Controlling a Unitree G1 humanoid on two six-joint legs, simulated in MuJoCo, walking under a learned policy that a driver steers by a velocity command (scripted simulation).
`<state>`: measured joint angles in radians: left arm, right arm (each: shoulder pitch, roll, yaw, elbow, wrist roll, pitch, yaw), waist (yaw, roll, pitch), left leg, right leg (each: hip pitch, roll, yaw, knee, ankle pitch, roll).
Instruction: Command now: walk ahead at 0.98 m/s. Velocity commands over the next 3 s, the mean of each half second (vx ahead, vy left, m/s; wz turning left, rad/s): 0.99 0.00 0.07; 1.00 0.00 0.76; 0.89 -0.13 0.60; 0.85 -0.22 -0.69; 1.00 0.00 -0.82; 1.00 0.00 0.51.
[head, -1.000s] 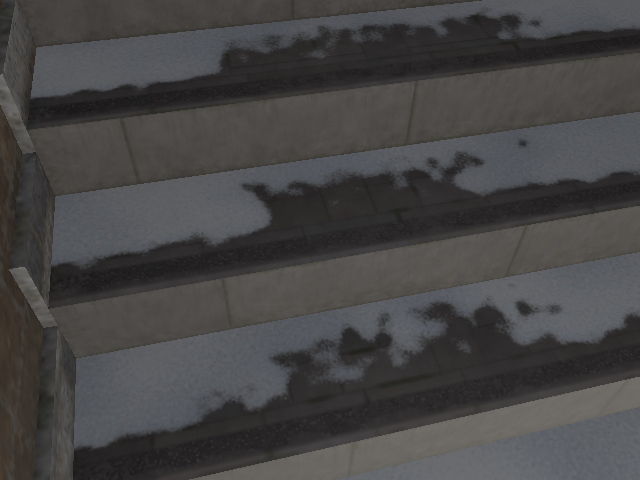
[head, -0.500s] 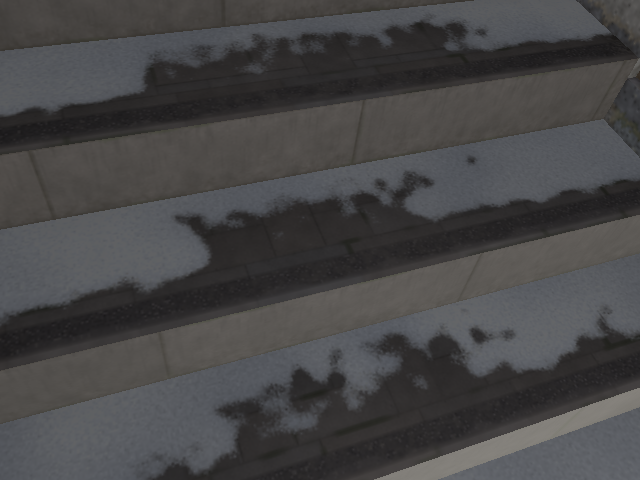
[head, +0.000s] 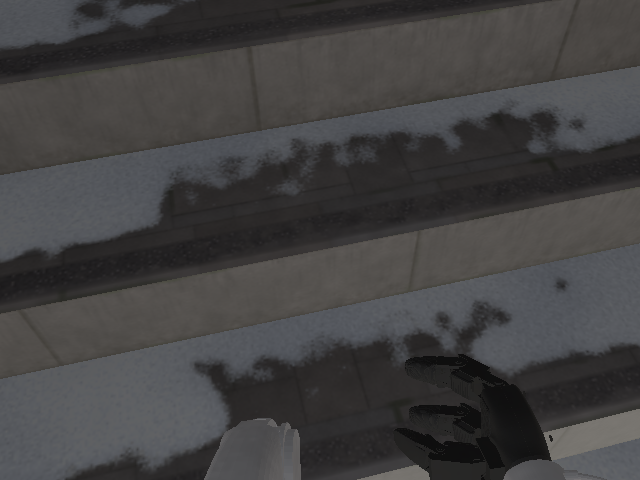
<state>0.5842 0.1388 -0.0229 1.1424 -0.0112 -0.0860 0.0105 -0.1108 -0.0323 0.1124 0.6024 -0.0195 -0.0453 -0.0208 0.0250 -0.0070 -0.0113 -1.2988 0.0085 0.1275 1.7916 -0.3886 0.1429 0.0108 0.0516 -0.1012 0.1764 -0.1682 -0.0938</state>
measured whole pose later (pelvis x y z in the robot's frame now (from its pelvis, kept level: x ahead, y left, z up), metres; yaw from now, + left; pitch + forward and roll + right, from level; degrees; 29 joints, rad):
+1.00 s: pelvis +0.79 +0.03 +0.46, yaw +27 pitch +4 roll +2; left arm 0.18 0.15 0.00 0.61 0.08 -0.13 -0.01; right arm 0.32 -0.25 -0.05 0.83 -0.03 -0.04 0.00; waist 0.02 0.01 -0.12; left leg -0.47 -0.25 0.01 0.89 -0.47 0.18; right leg -0.81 -0.01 0.11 2.19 -0.16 -0.08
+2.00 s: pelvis +1.50 +0.32 +0.89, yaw +23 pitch +4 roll -1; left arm -0.01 0.18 0.00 0.50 0.01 0.02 -0.01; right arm 0.47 -0.21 -0.04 0.94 0.01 -0.10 0.00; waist -0.01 0.01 -0.07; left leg 0.02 0.22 0.26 0.45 -0.02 0.02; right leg -0.87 0.07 -0.12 1.35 -0.56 -0.18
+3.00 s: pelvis +2.34 +0.38 +1.39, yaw +13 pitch +4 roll +2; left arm 0.54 0.26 0.04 1.13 0.01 -0.11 0.00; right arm -0.17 -0.11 0.00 0.45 0.00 0.00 0.00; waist -0.04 -0.04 -0.06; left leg -1.37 -0.04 0.06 1.92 -0.35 0.20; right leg 0.06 -0.08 -0.26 0.23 -0.27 0.01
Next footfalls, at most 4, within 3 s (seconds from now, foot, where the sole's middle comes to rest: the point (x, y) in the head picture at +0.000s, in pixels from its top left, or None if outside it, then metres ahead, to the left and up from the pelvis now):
0.08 left None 0.20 0.06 -0.61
0.46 right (427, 371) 0.53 -0.12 -0.44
0.86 left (319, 177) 0.80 0.06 -0.26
1.16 right None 1.15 0.01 -0.09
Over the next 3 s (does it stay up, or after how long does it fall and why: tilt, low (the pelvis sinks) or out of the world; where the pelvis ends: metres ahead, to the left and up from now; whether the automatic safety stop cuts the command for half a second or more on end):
stays up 2.34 0.38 1.39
